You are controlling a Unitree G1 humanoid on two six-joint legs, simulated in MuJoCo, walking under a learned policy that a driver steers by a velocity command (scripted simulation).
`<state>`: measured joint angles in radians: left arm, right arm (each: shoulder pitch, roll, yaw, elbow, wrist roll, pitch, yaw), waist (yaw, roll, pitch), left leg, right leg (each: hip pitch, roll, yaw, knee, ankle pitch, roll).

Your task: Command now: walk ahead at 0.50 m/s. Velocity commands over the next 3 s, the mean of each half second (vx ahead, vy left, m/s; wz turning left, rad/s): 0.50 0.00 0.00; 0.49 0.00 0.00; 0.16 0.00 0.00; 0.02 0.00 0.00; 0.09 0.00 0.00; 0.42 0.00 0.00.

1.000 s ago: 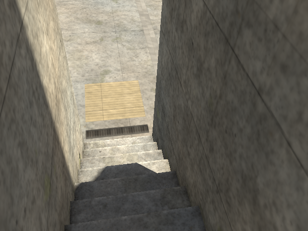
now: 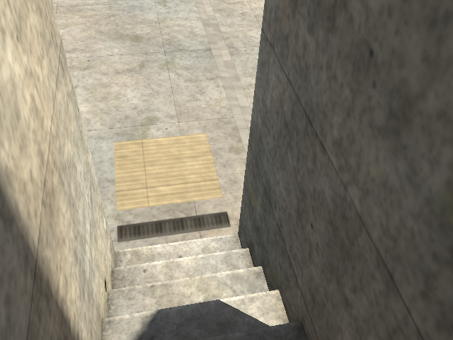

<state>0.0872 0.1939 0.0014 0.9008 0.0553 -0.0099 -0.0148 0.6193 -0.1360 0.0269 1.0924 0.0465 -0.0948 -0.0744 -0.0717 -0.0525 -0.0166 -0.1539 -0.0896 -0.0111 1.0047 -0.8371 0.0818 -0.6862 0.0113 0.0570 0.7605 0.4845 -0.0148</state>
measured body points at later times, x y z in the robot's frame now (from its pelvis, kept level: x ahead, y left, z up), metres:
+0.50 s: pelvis +0.30 +0.01 -0.23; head +0.28 +0.01 +0.22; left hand +0.20 +0.24 -0.38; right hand +0.43 -0.23 -0.36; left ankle +0.37 +0.08 -0.98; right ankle +0.12 -0.08 -0.82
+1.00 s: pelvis +0.58 +0.00 -0.45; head +0.57 +0.00 +0.00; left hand +0.73 +0.23 -0.57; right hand +0.46 -0.23 -0.60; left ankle +0.38 +0.08 -0.97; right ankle +0.63 -0.07 -1.20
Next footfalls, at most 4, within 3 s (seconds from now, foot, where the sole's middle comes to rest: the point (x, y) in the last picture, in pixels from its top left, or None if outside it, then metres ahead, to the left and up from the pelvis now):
0.10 right None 0.15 -0.08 -0.88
0.52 left None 0.38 0.07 -1.07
0.98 right None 0.67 -0.07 -1.26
1.48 left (178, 329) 0.88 0.12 -1.45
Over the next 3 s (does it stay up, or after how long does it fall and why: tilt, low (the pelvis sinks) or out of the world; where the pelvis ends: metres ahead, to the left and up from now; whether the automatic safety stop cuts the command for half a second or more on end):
stays up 0.86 0.10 -0.70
